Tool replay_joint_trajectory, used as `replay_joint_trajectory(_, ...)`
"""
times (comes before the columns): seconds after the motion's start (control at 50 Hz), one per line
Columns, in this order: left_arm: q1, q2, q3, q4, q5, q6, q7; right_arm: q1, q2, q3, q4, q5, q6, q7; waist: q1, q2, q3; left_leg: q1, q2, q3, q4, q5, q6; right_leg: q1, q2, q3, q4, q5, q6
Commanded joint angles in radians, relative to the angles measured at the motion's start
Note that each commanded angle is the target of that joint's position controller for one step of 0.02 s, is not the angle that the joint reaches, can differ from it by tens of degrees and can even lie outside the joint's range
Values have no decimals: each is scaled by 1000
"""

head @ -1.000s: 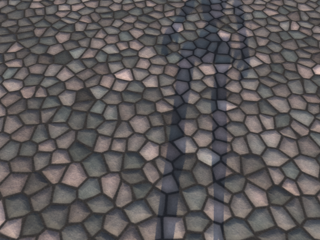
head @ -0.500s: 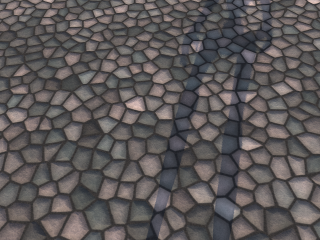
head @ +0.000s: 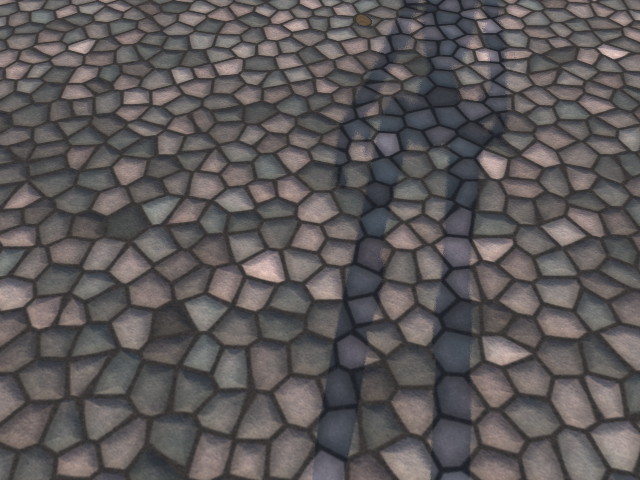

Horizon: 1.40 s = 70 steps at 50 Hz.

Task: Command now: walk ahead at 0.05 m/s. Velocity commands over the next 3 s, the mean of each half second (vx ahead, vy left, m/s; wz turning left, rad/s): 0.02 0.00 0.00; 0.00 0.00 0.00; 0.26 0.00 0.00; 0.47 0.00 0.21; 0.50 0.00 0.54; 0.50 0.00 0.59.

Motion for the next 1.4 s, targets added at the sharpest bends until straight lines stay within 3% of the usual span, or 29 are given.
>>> replay_joint_trajectory(0.02,51,97,19,0,-4,-6,2,-12,-117,-32,-33,4,-8,-1,-3,-4,-106,229,95,-101,-21,397,83,-83,-24,19,-62,246,-15)
replay_joint_trajectory(0.14,60,91,16,35,-2,11,9,-29,-115,-36,4,5,11,-1,1,6,-55,188,81,-90,-40,285,71,-78,-20,13,-70,210,-20)
replay_joint_trajectory(0.52,109,51,-1,93,1,-7,13,-30,-114,-37,111,5,32,-24,-10,1,15,180,61,-80,-84,64,34,-142,-16,4,-121,80,-31)
replay_joint_trajectory(1.04,206,15,-8,109,-1,-20,14,25,-93,-26,185,8,32,-30,-15,-1,27,178,55,-77,-87,84,28,-154,-11,-1,-139,89,-38)
replay_joint_trajectory(1.06,230,4,-11,120,-1,-19,14,46,-82,-23,198,8,33,-30,-13,-4,6,187,45,-67,-91,-26,27,-146,-7,-6,-152,-4,-42)
replay_joint_trajectory(1.08,237,15,-6,121,-5,-16,16,55,-88,-26,203,12,33,-30,-13,-15,26,163,26,-49,-77,-175,27,-160,-5,1,-159,-124,-58)
replay_joint_trajectory(1.12,229,51,5,96,-15,-18,21,41,-103,-33,197,17,22,-27,-1,-46,89,51,-4,-20,-24,-407,31,-183,-44,67,-192,-345,-115)
replay_joint_trajectory(1.14,255,70,12,93,-21,-25,22,8,-94,-32,182,20,6,-22,18,-71,119,-16,-9,-7,22,-394,28,-163,-96,143,-239,-408,-151)
replay_joint_trajectory(1.18,253,144,38,88,-31,-46,20,-53,-69,-27,151,30,-33,-4,30,-177,187,-161,7,47,201,-185,20,-84,-279,367,-359,-419,-239)
replay_joint_trajectory(1.2,240,139,40,81,-29,-55,17,-60,-68,-27,142,31,-48,4,25,-174,204,-200,43,26,235,-183,32,-66,-319,399,-360,-351,-257)
replay_joint_trajectory(1.24,214,108,35,68,-31,-65,5,-36,-67,-28,140,41,-70,16,-4,-148,201,-173,57,39,141,-223,51,-23,-287,323,-311,-180,-226)
replay_joint_trajectory(1.28,174,110,34,50,-34,-61,-5,118,-81,-46,199,44,-75,20,-73,-129,135,146,-9,96,-16,-116,48,-136,-188,184,-201,0,-168)
replay_joint_trajectory(1.3,142,115,33,34,-31,-66,-8,248,-118,-66,238,40,-73,20,-130,-93,70,321,3,40,-36,-72,60,-209,-136,116,-56,197,-139)
replay_joint_trajectory(1.32,113,55,18,0,-32,-77,-9,394,-208,-94,265,36,-74,17,-176,138,10,496,189,-297,-187,-193,155,-397,-1,-37,298,250,-63)
replay_joint_trajectory(1.34,110,8,6,-31,-32,-97,-7,499,-236,-89,278,29,-82,28,-186,300,-78,608,392,-714,-362,-230,274,-558,77,3,609,-134,-38)
replay_joint_trajectory(1.36,89,51,20,-40,-54,-108,-14,398,-158,-57,259,15,-94,27,-123,169,-18,541,421,-703,-356,-257,264,-642,14,98,767,-131,-70)
replay_joint_trajectory(1.38,71,62,23,-43,-62,-115,-23,303,-120,-42,224,13,-100,29,-89,110,35,467,381,-562,-356,-223,228,-660,-37,98,794,-33,-100)
replay_joint_trajectory(1.4,59,63,28,-44,-55,-118,-24,248,-108,-33,205,10,-101,33,-63,58,53,416,342,-451,-373,-176,198,-653,-78,82,754,63,-114)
